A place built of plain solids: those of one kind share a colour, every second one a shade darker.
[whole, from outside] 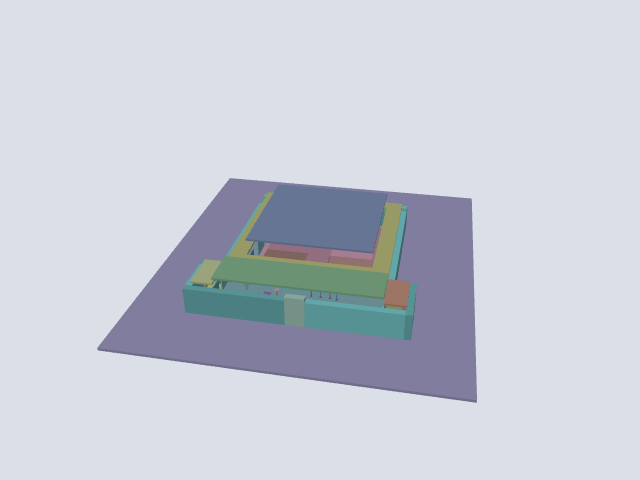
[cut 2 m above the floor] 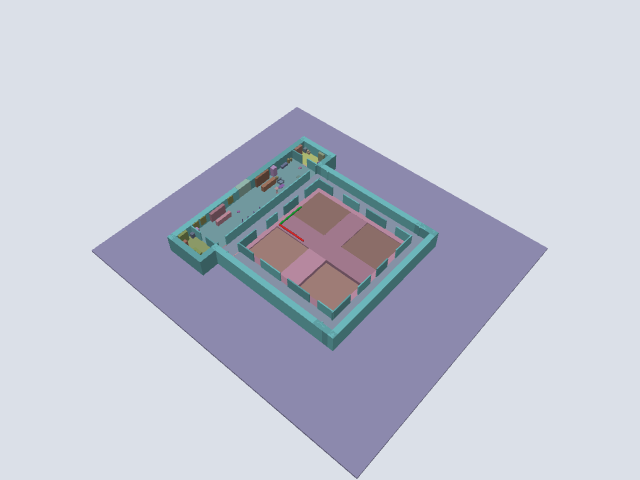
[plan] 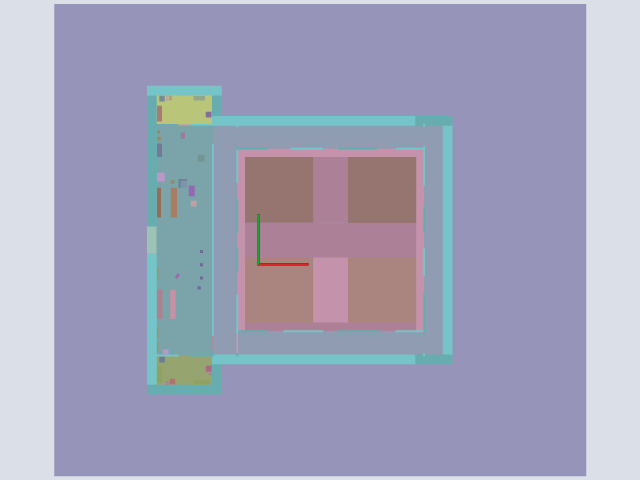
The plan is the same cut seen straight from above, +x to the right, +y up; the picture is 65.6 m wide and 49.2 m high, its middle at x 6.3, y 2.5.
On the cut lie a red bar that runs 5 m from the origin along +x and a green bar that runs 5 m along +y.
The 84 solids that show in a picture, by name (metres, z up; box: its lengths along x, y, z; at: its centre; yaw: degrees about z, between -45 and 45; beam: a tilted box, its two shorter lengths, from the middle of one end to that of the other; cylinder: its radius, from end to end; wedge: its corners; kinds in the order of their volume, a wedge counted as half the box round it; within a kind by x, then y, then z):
{
 "ground_under_all_1": {"box": [54.53, 48.41, 0.4], "at": [6.33, 2.48, -1.5]},
 "wall_1": {"box": [1.0, 4.9, 4.11], "at": [-10.93, -10.89, 0.7]},
 "wall_2": {"box": [1.0, 11.33, 4.11], "at": [-10.93, -4.58, 0.7]},
 "wall_3": {"box": [1.0, 11.33, 4.11], "at": [-10.93, 9.54, 0.7]},
 "wall_4": {"box": [1.0, 4.9, 4.11], "at": [-10.93, 15.86, 0.7]},
 "wall_5": {"box": [2.43, 0.2, 4.11], "at": [-9.42, -9.35, 0.7]},
 "wall_6": {"box": [2.43, 0.2, 4.11], "at": [-9.42, 14.3, 0.7]},
 "wall_7": {"box": [7.65, 1.0, 4.11], "at": [-7.61, -12.85, 0.7]},
 "wall_8": {"box": [7.65, 1.0, 4.11], "at": [-7.61, 17.81, 0.7]},
 "wall_9": {"box": [2.43, 0.2, 4.11], "at": [-5.79, -9.35, 0.7]},
 "wall_10": {"box": [2.43, 0.2, 4.11], "at": [-5.79, 14.3, 0.7]},
 "wall_11": {"box": [0.2, 19.68, 4.11], "at": [-4.68, 2.49, 0.7]},
 "wall_12": {"box": [1.0, 4.1, 4.11], "at": [-4.28, -11.29, 0.7]},
 "wall_13": {"box": [1.0, 4.1, 4.11], "at": [-4.28, 16.25, 0.7]},
 "wall_14": {"box": [3.5, 1.0, 4.11], "at": [-3.03, -9.75, 0.7]},
 "wall_15": {"box": [3.5, 1.0, 4.11], "at": [-3.03, 14.71, 0.7]},
 "wall_16": {"box": [0.2, 3.98, 4.11], "at": [-2.18, -5.11, 0.7]},
 "wall_17": {"box": [0.2, 3.83, 4.11], "at": [-2.18, -5.03, 0.7]},
 "wall_18": {"box": [0.2, 2.5, 4.11], "at": [-2.18, 0.48, 0.7]},
 "wall_19": {"box": [0.2, 2.5, 4.11], "at": [-2.18, 0.48, 0.7]},
 "wall_20": {"box": [0.2, 3.45, 4.11], "at": [-2.18, 4.96, 0.7]},
 "wall_21": {"box": [0.2, 3.63, 4.11], "at": [-2.18, 10.14, 0.7]},
 "wall_22": {"box": [3.25, 0.2, 4.11], "at": [-0.66, 11.86, 0.7]},
 "wall_23": {"box": [3.28, 0.2, 4.11], "at": [-0.64, -6.84, 0.7]},
 "wall_24": {"box": [4.1, 0.2, 4.11], "at": [4.59, -6.84, 0.7]},
 "wall_25": {"box": [3.38, 0.2, 4.11], "at": [4.96, 11.86, 0.7]},
 "wall_26": {"box": [20.95, 1.0, 4.11], "at": [7.39, -9.75, 0.7]},
 "wall_27": {"box": [20.95, 1.0, 4.11], "at": [7.39, 14.71, 0.7]},
 "wall_28": {"box": [4.03, 0.2, 4.11], "at": [10.16, 11.86, 0.7]},
 "wall_29": {"box": [4.35, 0.2, 4.11], "at": [10.32, -6.84, 0.7]},
 "wall_30": {"box": [3.03, 0.2, 4.11], "at": [15.56, -6.84, 0.7]},
 "wall_31": {"box": [3.0, 0.2, 4.11], "at": [15.57, 11.86, 0.7]},
 "wall_32": {"box": [0.2, 4.1, 4.11], "at": [16.97, -5.04, 0.7]},
 "wall_33": {"box": [0.2, 3.95, 4.11], "at": [16.97, -4.97, 0.7]},
 "wall_34": {"box": [0.2, 2.92, 4.11], "at": [16.97, 0.27, 0.7]},
 "wall_35": {"box": [0.2, 2.92, 4.11], "at": [16.97, 0.27, 0.7]},
 "wall_36": {"box": [0.2, 2.65, 4.11], "at": [16.97, 4.55, 0.7]},
 "wall_37": {"box": [0.2, 2.65, 4.11], "at": [16.97, 4.55, 0.7]},
 "wall_38": {"box": [0.2, 3.93, 4.11], "at": [16.97, 9.99, 0.7]},
 "wall_39": {"box": [0.2, 4.08, 4.11], "at": [16.97, 10.07, 0.7]},
 "wall_40": {"box": [3.8, 1.0, 4.11], "at": [17.97, -9.75, 0.7]},
 "wall_41": {"box": [3.8, 1.0, 4.11], "at": [17.97, 14.71, 0.7]},
 "wall_42": {"box": [1.0, 25.45, 4.11], "at": [19.37, 2.48, 0.7]},
 "floor_corr_1": {"box": [2.5, 23.65, 1.35], "at": [-3.43, 2.48, -0.68]},
 "floor_corr_2": {"box": [19.15, 2.5, 1.35], "at": [7.39, -8.1, -0.68]},
 "floor_corr_3": {"box": [19.15, 2.45, 1.35], "at": [7.39, 13.08, -0.68]},
 "floor_corr_4": {"box": [2.0, 23.65, 1.35], "at": [17.97, 2.48, -0.68]},
 "floor_gang_1": {"box": [0.8, 18.7, 1.35], "at": [-1.78, 2.5, -0.68]},
 "floor_gang_2": {"box": [17.55, 0.9, 1.35], "at": [7.39, -6.39, -0.68]},
 "floor_gang_3": {"box": [3.55, 6.65, 1.35], "at": [7.39, -2.62, -0.68]},
 "floor_gang_4": {"box": [17.55, 3.55, 1.35], "at": [7.39, 2.48, -0.68]},
 "floor_gang_5": {"box": [3.55, 6.75, 1.35], "at": [7.39, 7.63, -0.68]},
 "floor_gang_6": {"box": [17.55, 0.85, 1.35], "at": [7.39, 11.43, -0.68]},
 "floor_gang_7": {"box": [0.8, 18.7, 1.35], "at": [16.57, 2.5, -0.68]},
 "step_tier_1": {"box": [7.0, 6.65, 1.12], "at": [2.12, -2.62, -0.79]},
 "step_tier_2": {"box": [7.0, 6.75, 1.35], "at": [2.12, 7.63, -0.68]},
 "step_tier_3": {"box": [7.0, 6.65, 0.66], "at": [12.67, -2.62, -1.02]},
 "step_tier_4": {"box": [7.0, 6.75, 1.19], "at": [12.67, 7.63, -0.76]},
 "floor_foyer_1": {"box": [5.85, 23.65, 1.35], "at": [-7.61, 2.48, -0.68]},
 "ceil_hall_1": {"box": [19.15, 18.7, 0.3], "at": [7.39, 2.5, 6.05]},
 "ceil_corr_1": {"box": [2.5, 23.65, 0.3], "at": [-3.43, 2.48, 3.4]},
 "ceil_corr_2": {"box": [19.15, 2.5, 0.3], "at": [7.39, -8.1, 3.4]},
 "ceil_corr_3": {"box": [19.15, 2.45, 0.3], "at": [7.39, 13.08, 3.4]},
 "ceil_corr_4": {"box": [2.0, 23.65, 0.3], "at": [17.97, 2.48, 3.4]},
 "ceil_foyer_1": {"box": [5.85, 23.65, 0.3], "at": [-7.61, 2.48, 4.35]},
 "floor_cloaks_1": {"box": [5.85, 3.1, 1.35], "at": [-7.61, -10.89, -0.68]},
 "floor_store_1": {"box": [5.85, 3.1, 1.35], "at": [-7.61, 15.86, -0.68]},
 "door_leaf_1": {"box": [0.97, 2.8, 4.62], "at": [-10.95, 2.48, 0.96]},
 "ceil_cloaks_1": {"box": [5.85, 3.1, 0.3], "at": [-7.61, -10.89, 3.4]},
 "ceil_store_1": {"box": [5.85, 3.1, 0.3], "at": [-7.61, 15.86, 3.4]},
 "bar_foyer_1": {"box": [0.4, 3.05, 2.1], "at": [-10.2, 6.33, 1.05]},
 "bar_foyer_2": {"box": [0.65, 3.05, 1.1], "at": [-8.68, 6.33, 0.55]},
 "cloakroom_foyer_1": {"box": [0.55, 3.0, 1.75], "at": [-10.12, -4.09, 0.87]},
 "cloakroom_foyer_2": {"box": [0.55, 3.0, 1.0], "at": [-8.78, -4.09, 0.5]},
 "shelves_cloaks_1": {"box": [0.5, 1.6, 2.0], "at": [-10.15, -11.29, 1.0]},
 "shelves_cloaks_2": {"box": [1.6, 0.5, 2.0], "at": [-5.83, -12.06, 1.0]},
 "shelves_store_1": {"box": [0.5, 1.6, 2.0], "at": [-10.15, 15.46, 1.0]},
 "machine_foyer_1": {"box": [0.8, 0.9, 1.73], "at": [-10.0, 8.96, 0.96]},
 "lockers_store_1": {"box": [1.2, 0.48, 1.8], "at": [-6.08, 17.04, 0.9]},
 "poster_case_foyer_1": {"box": [0.14, 1.1, 1.6], "at": [-10.33, -6.95, 1.3]},
 "poster_case_foyer_2": {"box": [0.14, 1.1, 1.6], "at": [-10.33, -0.94, 1.3]},
 "bench_foyer_1": {"box": [0.5, 1.4, 0.46], "at": [-10.15, 11.71, 0.22]},
 "low_table_foyer_1": {"box": [0.6, 1.09, 0.04], "at": [-6.85, 7.53, 0.41]},
 "cafe_table_foyer_1": {"box": [0.7, 0.7, 0.04], "at": [-5.89, 10.88, 0.72]}
}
